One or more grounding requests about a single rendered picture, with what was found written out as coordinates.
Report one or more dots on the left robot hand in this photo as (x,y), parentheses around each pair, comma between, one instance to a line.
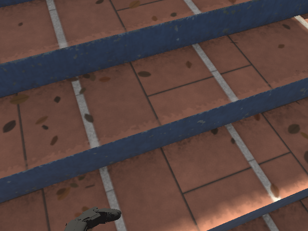
(91,218)

